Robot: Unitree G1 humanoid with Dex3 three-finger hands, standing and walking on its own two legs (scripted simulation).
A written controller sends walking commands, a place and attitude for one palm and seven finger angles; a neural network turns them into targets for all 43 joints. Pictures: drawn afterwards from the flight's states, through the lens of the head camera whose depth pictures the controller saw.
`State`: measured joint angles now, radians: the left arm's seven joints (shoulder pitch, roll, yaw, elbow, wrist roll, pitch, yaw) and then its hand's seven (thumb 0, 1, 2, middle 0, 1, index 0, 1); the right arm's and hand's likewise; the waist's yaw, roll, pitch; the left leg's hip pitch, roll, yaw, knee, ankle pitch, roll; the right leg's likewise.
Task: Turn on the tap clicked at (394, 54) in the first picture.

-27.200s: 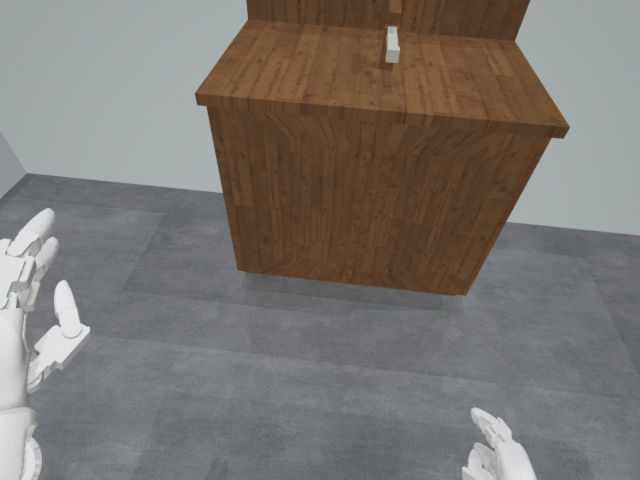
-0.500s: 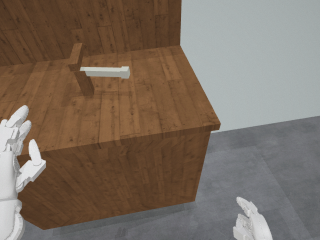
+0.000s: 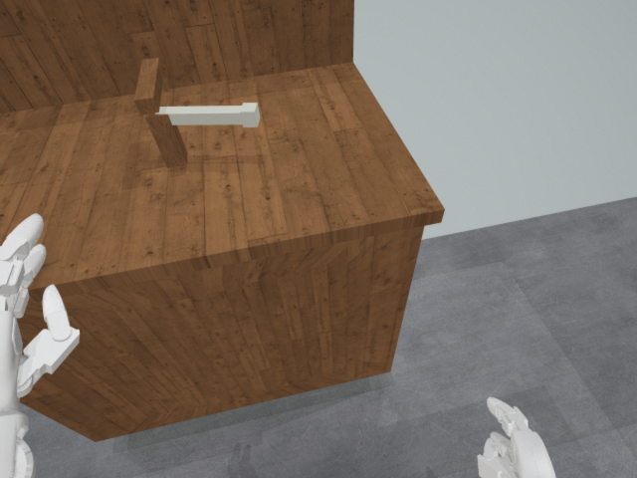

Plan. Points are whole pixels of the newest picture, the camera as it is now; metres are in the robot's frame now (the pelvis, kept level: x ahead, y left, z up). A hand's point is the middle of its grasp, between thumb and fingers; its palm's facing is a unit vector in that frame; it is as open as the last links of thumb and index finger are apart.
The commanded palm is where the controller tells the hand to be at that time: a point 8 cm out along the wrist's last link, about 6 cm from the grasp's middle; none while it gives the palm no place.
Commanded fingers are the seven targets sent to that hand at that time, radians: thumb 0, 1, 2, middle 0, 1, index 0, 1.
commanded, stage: step back with the hand held close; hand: left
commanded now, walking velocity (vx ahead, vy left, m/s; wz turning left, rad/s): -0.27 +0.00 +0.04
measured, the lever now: (250, 115) +0.62 +0.15 +0.14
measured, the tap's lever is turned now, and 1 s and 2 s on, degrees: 74 74 74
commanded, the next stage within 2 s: stop stepping back and stand still in 1.06 s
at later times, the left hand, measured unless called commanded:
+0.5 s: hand (18, 391) +0.16 +0.26 +0.17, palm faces +0.46 -0.76 -0.46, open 7.5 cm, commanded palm +0.10 +0.29 +0.19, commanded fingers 0.00 0.90 0.90 -0.20 -0.30 -0.20 -0.30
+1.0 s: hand (94, 463) +0.11 +0.16 +0.18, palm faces +0.26 -0.83 -0.49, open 7.5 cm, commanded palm +0.06 +0.21 +0.19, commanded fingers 0.00 0.90 0.90 -0.20 -0.30 -0.20 -0.30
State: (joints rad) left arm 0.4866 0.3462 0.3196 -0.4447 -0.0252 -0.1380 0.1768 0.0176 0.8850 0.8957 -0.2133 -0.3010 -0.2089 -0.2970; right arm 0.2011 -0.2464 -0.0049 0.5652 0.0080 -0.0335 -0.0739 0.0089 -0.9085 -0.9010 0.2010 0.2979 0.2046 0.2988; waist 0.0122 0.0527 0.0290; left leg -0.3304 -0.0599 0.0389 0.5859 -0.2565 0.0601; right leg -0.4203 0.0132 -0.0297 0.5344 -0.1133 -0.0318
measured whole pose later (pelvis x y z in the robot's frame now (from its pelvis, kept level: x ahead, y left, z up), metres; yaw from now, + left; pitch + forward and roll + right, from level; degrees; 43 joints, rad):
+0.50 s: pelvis -0.05 +0.00 -0.01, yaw +4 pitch -1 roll -1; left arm 0.50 0.41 0.39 -0.55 -0.02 -0.18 0.20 0.02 0.88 0.90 -0.22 -0.30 -0.21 -0.30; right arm 0.21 -0.22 -0.03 0.60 -0.02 -0.08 -0.06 0.01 -0.91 -0.90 0.20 0.30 0.20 0.30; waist -0.02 0.01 0.07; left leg -0.44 -0.01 0.05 0.66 -0.20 0.06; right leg -0.53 0.05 0.01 0.94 -0.32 0.00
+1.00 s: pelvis -0.13 -0.06 +0.01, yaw -5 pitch +5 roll +0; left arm 0.53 0.44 0.37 -0.55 -0.06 -0.17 0.13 0.01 0.88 0.90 -0.22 -0.30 -0.21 -0.30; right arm 0.15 -0.24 -0.02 0.61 0.02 -0.05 -0.07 0.01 -0.91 -0.90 0.20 0.30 0.21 0.30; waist 0.01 0.00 -0.01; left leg -0.31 -0.01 0.11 0.48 -0.18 0.02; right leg -0.26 0.05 0.00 0.60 -0.34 0.00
